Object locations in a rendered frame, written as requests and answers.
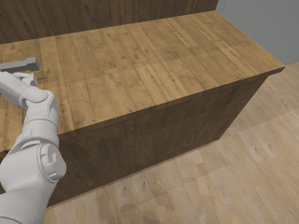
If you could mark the robot left hand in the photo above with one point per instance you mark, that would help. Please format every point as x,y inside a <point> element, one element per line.
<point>11,86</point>

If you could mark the tap lever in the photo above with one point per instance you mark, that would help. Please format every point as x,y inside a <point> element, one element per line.
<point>31,64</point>

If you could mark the robot left forearm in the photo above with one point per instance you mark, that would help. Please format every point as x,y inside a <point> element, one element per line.
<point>41,121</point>

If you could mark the left robot upper arm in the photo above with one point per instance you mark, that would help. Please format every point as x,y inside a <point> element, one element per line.
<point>29,177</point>

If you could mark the counter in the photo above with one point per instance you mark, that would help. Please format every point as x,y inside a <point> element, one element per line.
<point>138,82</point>

